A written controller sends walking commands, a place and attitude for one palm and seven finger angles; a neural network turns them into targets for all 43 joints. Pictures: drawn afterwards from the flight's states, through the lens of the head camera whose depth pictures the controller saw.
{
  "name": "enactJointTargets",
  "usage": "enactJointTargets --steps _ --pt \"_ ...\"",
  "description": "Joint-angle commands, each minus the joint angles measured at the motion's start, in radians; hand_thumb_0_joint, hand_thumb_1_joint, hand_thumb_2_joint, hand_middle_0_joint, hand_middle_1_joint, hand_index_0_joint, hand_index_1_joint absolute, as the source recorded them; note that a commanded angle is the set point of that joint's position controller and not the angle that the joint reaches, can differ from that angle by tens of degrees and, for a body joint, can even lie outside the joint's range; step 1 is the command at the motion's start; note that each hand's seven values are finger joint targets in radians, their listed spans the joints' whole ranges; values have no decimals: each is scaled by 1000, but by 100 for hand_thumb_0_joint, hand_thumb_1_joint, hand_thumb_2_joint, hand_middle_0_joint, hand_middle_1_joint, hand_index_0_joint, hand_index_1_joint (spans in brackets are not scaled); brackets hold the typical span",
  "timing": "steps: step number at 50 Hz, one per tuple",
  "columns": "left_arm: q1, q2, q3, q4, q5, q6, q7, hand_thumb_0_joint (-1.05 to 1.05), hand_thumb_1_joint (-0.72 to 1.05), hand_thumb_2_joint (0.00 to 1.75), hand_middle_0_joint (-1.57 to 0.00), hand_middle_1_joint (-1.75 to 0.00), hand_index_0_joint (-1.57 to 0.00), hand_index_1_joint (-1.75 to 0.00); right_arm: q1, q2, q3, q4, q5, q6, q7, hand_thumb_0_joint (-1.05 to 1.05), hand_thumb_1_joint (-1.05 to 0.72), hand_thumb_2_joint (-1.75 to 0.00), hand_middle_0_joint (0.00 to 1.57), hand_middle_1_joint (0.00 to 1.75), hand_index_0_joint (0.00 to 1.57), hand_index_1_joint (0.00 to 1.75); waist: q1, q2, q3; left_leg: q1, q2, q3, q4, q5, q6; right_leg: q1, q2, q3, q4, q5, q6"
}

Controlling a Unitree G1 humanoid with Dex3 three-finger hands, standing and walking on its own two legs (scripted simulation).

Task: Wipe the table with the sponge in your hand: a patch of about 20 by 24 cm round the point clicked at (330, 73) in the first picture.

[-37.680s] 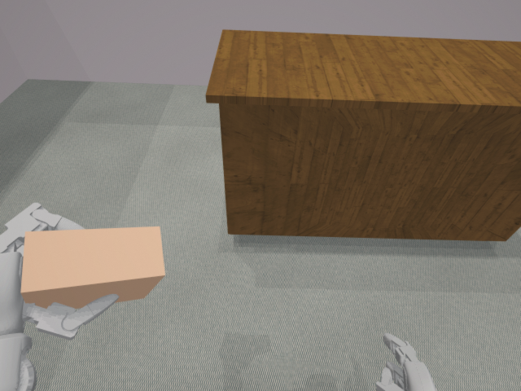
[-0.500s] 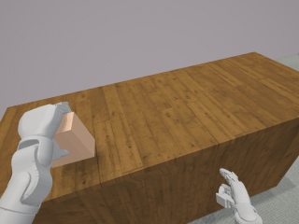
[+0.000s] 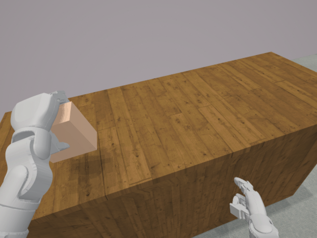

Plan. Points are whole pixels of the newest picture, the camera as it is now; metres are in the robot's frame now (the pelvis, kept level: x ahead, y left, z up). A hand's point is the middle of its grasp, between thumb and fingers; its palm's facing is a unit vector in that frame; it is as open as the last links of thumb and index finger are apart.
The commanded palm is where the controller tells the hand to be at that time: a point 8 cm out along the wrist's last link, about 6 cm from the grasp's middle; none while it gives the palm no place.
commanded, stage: lift the sponge slowly off the table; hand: left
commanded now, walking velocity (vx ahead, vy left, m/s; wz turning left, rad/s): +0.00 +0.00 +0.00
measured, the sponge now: (66, 138) +0.27 +0.29 +0.15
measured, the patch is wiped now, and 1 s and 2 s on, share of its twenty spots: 0.95 0.95 0.95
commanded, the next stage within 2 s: bring the sponge back beside the body in 0.34 s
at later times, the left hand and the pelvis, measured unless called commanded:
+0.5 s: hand (45, 121) +0.25 +0.30 +0.22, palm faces +0.31 -0.12 -0.94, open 10.0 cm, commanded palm +0.20 +0.30 +0.29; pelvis +0.00 +0.00 +0.00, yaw +0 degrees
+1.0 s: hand (45, 132) +0.23 +0.29 +0.21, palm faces +0.33 -0.15 -0.93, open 10.0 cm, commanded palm +0.17 +0.29 +0.28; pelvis -0.01 +0.00 +0.00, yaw -1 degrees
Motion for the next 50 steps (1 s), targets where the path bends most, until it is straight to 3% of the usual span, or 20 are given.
enactJointTargets --steps 1,2,4,9,11,14,17,19,21,24,31,33,36,40,41,42,44,46,47,50 --pt "-378 311 205 -189 48 -4 41 0 10 130 -120 -160 -120 -160 -283 -89 -38 -188 2 -58 -2 0 -90 -90 20 30 20 30 -6 -16 -201 114 -18 -43 -63 81 19 -40 -18 107 -119 64 -49" --pt "-385 269 170 -208 42 -2 37 0 10 130 -120 -160 -120 -160 -292 -79 -32 -207 3 -58 1 0 -90 -90 20 30 20 30 0 -10 -208 107 -21 -44 -64 87 19 -29 -22 86 -112 73 -47" --pt "-303 272 189 -207 31 6 33 0 10 130 -120 -160 -120 -160 -291 -84 -35 -203 -1 -53 4 0 -90 -90 20 30 20 30 8 -32 -207 108 -19 -40 -50 132 21 -22 -24 87 -103 136 -47" --pt "-286 302 218 -221 17 24 20 0 10 130 -120 -160 -120 -160 -294 -87 -31 -209 1 -35 5 0 -90 -90 20 30 20 30 6 -66 -202 101 -17 -35 -41 135 22 -30 -26 90 -102 148 -39" --pt "-315 346 249 -257 16 28 19 0 10 130 -120 -160 -120 -160 -301 -90 -31 -210 4 -32 5 0 -90 -90 20 30 20 30 4 -22 -209 107 -15 -38 -40 133 19 -34 -24 114 -101 143 -45" --pt "-313 288 198 -202 9 36 11 0 10 130 -120 -160 -120 -160 -295 -85 -26 -210 7 -27 2 0 -90 -90 20 30 20 30 -2 -57 -176 98 -13 -37 -47 112 19 -57 -26 77 -109 109 -36" --pt "-338 281 185 -267 12 34 10 0 10 130 -120 -160 -120 -160 -309 -78 -24 -228 8 -36 2 0 -90 -90 20 30 20 30 3 -9 -217 109 -15 -40 -43 117 18 -39 -29 85 -99 113 -44" --pt "-289 290 197 -219 12 39 6 0 10 130 -120 -160 -120 -160 -296 -86 -26 -214 5 -31 -1 0 -90 -90 20 30 20 30 -2 -69 -186 102 -13 -37 -40 116 21 -53 -29 82 -107 119 -37" --pt "-334 341 230 -241 22 38 8 0 10 130 -120 -160 -120 -160 -301 -89 -28 -210 8 -31 -3 0 -90 -90 20 30 20 30 -5 -41 -190 106 -10 -43 -47 86 19 -64 -24 112 -114 71 -43" --pt "-312 294 195 -254 21 32 8 0 10 130 -120 -160 -120 -160 -305 -82 -26 -218 4 -34 -3 0 -90 -90 20 30 20 30 4 -19 -198 107 -15 -42 -48 99 19 -52 -28 85 -106 82 -42" --pt "-287 307 219 -318 20 29 20 0 10 130 -120 -160 -120 -160 -316 -77 -26 -221 3 -40 -1 0 -90 -90 20 30 20 30 6 5 -186 109 -8 -48 -60 66 16 -61 -21 111 -112 41 -49" --pt "-270 280 206 -309 17 25 27 0 10 130 -120 -160 -120 -160 -310 -71 -25 -221 4 -41 1 0 -90 -90 20 30 20 30 5 -35 -184 102 -9 -49 -62 67 15 -59 -20 88 -109 38 -43" --pt "-268 304 228 -328 12 26 34 0 10 130 -120 -160 -120 -160 -310 -77 -25 -220 3 -40 -1 0 -90 -90 20 30 20 30 4 -10 -178 104 -4 -47 -73 34 14 -66 -18 105 -116 11 -45" --pt "-238 260 197 -288 6 26 38 0 10 130 -120 -160 -120 -160 -305 -74 -24 -220 3 -35 -4 0 -90 -90 20 30 20 30 5 -56 -157 90 -8 -44 -70 17 15 -76 -22 87 -123 -4 -37" --pt "-254 294 221 -302 11 26 41 0 10 130 -120 -160 -120 -160 -307 -77 -25 -219 5 -40 -4 0 -90 -90 20 30 20 30 0 -17 -157 92 -5 -43 -73 -4 13 -82 -19 111 -127 -23 -43" --pt "-257 251 188 -320 5 26 39 0 10 130 -120 -160 -120 -160 -314 -69 -20 -236 4 -42 -4 0 -90 -90 20 30 20 30 6 -13 -173 90 -9 -42 -66 10 15 -69 -24 93 -119 -7 -43" --pt "-189 251 197 -304 2 27 40 0 10 130 -120 -160 -120 -160 -306 -74 -24 -226 0 -40 -2 0 -90 -90 20 30 20 30 9 -48 -167 92 -7 -43 -61 27 16 -67 -22 87 -119 8 -40" --pt "-207 288 224 -354 7 25 44 0 10 130 -120 -160 -120 -160 -314 -75 -24 -228 1 -45 -1 0 -90 -90 20 30 20 30 6 4 -168 96 -6 -44 -67 11 15 -71 -19 114 -119 -7 -45" --pt "-219 253 198 -374 3 22 44 0 10 130 -120 -160 -120 -160 -319 -66 -20 -239 2 -47 0 0 -90 -90 20 30 20 30 8 11 -180 94 -10 -45 -64 22 15 -61 -20 94 -112 6 -45" --pt "-133 267 225 -388 -1 15 48 0 10 130 -120 -160 -120 -160 -311 -73 -27 -228 -3 -44 4 0 -90 -90 20 30 20 30 11 -39 -181 103 -10 -45 -54 57 18 -58 -18 94 -113 33 -39"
